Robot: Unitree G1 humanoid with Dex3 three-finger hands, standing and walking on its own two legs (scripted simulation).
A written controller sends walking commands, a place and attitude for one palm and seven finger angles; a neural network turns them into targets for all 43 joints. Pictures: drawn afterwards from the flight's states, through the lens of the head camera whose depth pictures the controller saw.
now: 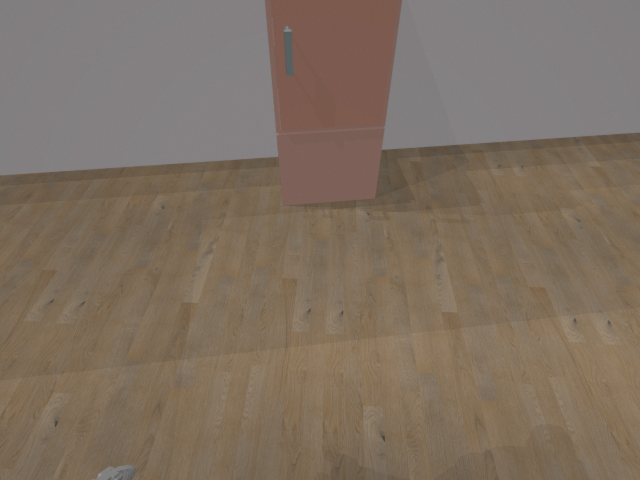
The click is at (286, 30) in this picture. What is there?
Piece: cupboard door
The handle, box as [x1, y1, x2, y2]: [284, 26, 293, 75]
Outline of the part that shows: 285,26 284,44 286,74 293,75 291,31 287,26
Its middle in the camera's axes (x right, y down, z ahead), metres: -0.12 -0.65 +1.33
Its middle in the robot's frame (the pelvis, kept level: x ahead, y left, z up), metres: +1.42 +0.17 -0.02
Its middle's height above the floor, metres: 0.74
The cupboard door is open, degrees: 0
